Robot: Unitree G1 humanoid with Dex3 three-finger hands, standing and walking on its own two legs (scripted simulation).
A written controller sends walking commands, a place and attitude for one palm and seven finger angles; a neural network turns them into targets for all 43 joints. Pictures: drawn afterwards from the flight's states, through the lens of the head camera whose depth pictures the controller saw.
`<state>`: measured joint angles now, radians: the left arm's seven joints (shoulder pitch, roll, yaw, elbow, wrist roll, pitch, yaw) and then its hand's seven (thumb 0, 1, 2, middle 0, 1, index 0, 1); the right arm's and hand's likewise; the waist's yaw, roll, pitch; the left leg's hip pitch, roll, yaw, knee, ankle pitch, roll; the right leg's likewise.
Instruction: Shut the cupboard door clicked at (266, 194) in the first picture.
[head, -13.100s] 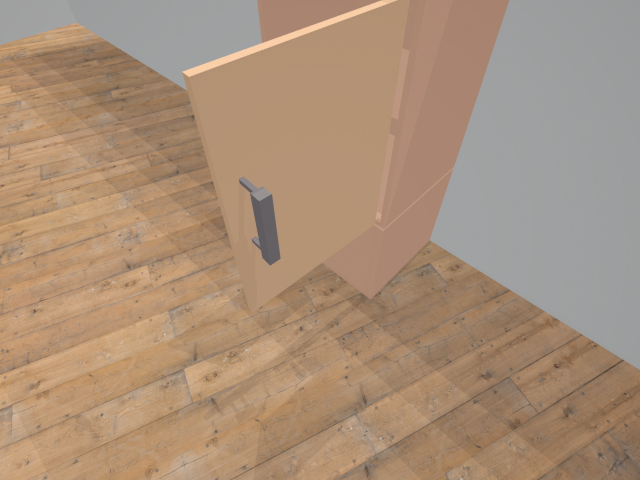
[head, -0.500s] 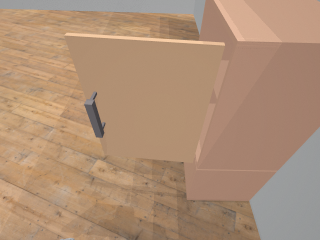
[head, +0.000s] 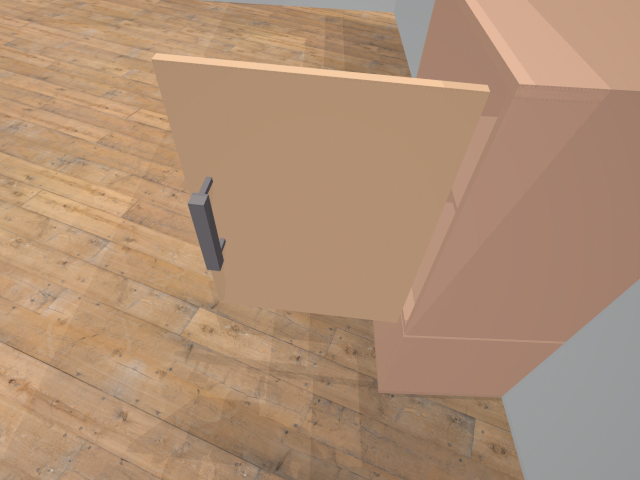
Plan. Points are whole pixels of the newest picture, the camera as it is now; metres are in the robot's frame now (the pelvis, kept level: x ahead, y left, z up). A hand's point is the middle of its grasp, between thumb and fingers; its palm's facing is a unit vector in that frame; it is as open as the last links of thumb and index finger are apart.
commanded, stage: look again from close up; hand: left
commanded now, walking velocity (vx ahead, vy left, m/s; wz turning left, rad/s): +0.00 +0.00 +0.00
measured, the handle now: (211, 225) +0.51 +0.23 -0.04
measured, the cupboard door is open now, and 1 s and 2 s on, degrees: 85 85 85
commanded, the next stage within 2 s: shuffle to correct the standing spot in 0.14 s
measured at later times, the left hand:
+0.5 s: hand out of the picture +0.05 +0.24 -0.18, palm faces -0.01 -0.97 -0.24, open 7.4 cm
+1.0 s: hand out of the picture +0.02 +0.23 -0.18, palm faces +0.00 -0.97 -0.23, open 7.4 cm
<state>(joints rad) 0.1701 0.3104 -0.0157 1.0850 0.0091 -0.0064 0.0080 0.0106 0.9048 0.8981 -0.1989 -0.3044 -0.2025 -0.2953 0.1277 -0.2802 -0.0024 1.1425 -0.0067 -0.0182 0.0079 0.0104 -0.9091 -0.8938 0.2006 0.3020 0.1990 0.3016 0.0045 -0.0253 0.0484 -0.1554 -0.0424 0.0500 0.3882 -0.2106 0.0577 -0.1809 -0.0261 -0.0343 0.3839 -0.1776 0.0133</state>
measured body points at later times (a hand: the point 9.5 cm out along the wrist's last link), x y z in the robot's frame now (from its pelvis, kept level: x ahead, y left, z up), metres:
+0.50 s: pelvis +0.02 +0.03 +0.00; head +0.02 +0.05 +0.45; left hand +0.05 +0.29 -0.16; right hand +0.09 -0.24 -0.13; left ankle +0.00 +0.08 -0.74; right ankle +0.02 -0.13 -0.74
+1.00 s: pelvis +0.01 +0.03 +0.00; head +0.02 +0.05 +0.45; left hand +0.02 +0.28 -0.16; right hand +0.03 -0.22 -0.15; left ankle +0.00 +0.08 -0.74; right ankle +0.02 -0.13 -0.74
